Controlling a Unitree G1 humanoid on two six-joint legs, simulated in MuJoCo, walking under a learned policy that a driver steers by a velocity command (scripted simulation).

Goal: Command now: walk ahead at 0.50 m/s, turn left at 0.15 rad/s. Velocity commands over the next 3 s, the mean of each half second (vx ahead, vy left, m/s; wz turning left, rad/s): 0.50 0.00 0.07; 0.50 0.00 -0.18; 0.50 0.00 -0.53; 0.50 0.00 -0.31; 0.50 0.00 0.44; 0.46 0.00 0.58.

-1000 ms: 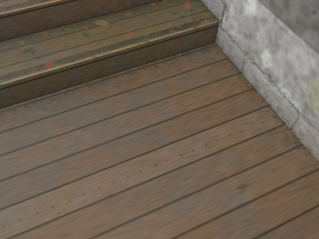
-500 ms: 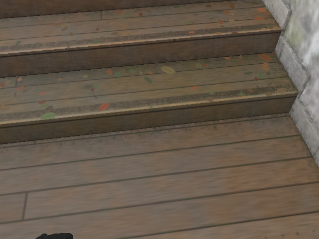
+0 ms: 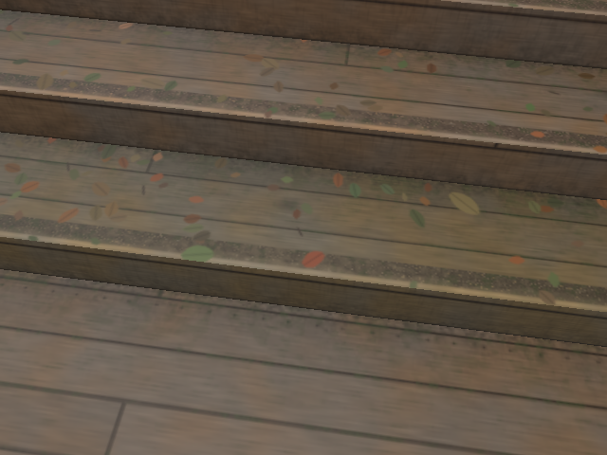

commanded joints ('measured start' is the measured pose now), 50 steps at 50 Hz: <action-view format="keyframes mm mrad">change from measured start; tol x32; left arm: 1 22 44 -3 -72 83 25 -18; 50 27 -24 -4 27 46 63 -26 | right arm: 1 147 -111 -26 17 -43 -10 -20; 50 151 -45 13 214 -21 -42 -43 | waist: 1 -12 54 -117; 17 -20 71 14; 20 84 -308 -266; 50 -13 90 -9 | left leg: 1 306 254 -283 -283 383 143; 16 384 252 -149 -361 270 119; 18 374 194 -81 -114 553 84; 22 -211 23 -96 632 -230 33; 42 318 21 33 -130 102 1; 44 692 500 -550 -253 146 149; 46 476 409 -493 -347 -335 152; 50 257 314 -176 -389 -26 99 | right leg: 1 -221 -51 28 -11 104 -2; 18 128 76 -84 -707 263 -88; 21 559 -323 683 -954 58 -260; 34 283 -90 39 -1050 618 -182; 41 298 -90 87 -762 951 -152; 43 97 19 44 -345 610 -111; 44 -186 166 -14 -59 -90 -85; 50 -321 13 30 302 173 -60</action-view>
